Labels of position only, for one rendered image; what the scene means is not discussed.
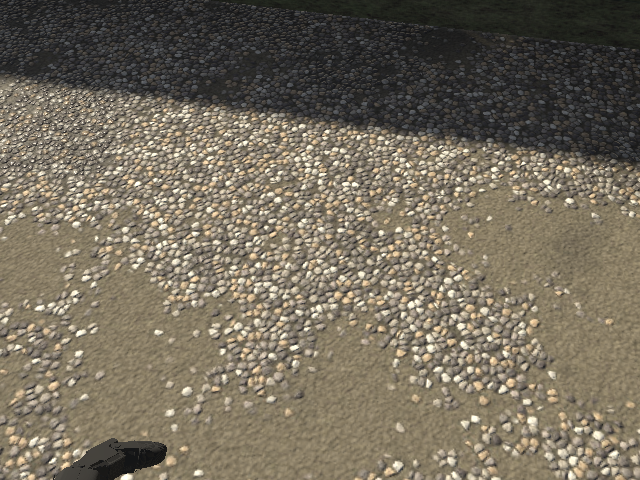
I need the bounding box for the left robot hand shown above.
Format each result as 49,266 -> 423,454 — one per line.
53,438 -> 167,480

